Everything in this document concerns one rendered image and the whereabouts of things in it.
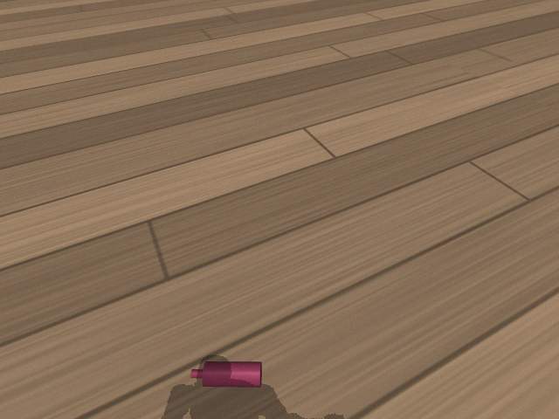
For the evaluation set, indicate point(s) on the bottle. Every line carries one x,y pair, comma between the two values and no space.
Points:
230,374

